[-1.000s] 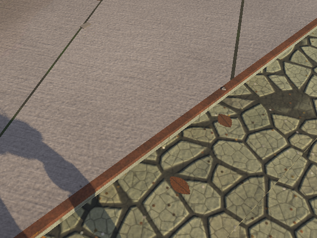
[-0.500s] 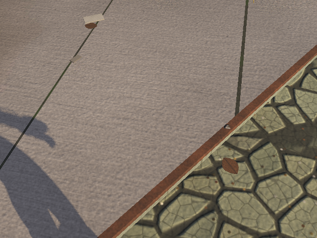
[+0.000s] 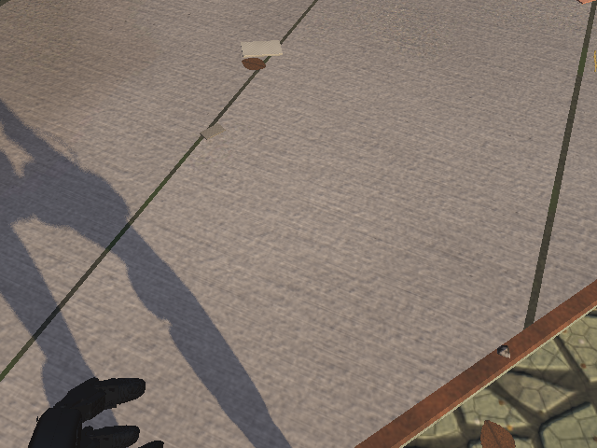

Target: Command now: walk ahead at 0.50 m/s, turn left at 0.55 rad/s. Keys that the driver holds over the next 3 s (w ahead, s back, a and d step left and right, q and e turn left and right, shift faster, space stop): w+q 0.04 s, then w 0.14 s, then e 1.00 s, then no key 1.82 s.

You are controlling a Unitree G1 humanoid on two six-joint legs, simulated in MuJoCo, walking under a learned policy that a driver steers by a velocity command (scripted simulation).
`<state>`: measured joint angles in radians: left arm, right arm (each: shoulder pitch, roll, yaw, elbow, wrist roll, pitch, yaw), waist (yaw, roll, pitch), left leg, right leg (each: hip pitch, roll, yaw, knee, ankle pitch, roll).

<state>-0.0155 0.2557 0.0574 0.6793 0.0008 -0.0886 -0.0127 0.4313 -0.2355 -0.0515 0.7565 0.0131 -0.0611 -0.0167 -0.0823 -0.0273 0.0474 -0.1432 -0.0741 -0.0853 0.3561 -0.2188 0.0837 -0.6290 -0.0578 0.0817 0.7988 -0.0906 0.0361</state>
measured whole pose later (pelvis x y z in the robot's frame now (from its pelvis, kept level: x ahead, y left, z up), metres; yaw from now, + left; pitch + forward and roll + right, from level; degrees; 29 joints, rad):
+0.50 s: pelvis +0.25 -0.04 -0.01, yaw +1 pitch +2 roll +0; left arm 0.34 0.28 0.07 0.86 -0.03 -0.01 0.01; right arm 0.06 -0.23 -0.02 0.60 -0.01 -0.04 -0.01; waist 0.07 -0.01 0.06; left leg -0.56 -0.02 -0.01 0.75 -0.20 -0.02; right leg -0.18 0.00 0.10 0.41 -0.26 0.02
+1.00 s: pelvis +0.30 -0.10 +0.00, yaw -18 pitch +3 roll +1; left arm 0.18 0.29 0.08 0.67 0.00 0.04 -0.03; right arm 0.12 -0.30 -0.10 0.69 0.00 0.02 -0.04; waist -0.01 0.06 0.05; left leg -0.60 0.10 0.03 1.23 -0.55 -0.03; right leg -0.37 0.04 0.00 0.55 -0.48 0.11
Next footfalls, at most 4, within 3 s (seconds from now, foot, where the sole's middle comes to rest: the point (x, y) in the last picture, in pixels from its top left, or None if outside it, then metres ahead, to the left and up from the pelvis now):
0.20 right None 0.26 -0.18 -0.79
0.48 left None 0.39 0.08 -0.74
0.86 right None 0.35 -0.21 -0.76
1.44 left None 0.34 0.01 -0.74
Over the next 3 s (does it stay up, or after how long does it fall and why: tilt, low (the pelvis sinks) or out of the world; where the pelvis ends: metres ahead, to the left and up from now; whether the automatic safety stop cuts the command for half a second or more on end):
stays up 0.24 -0.09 0.00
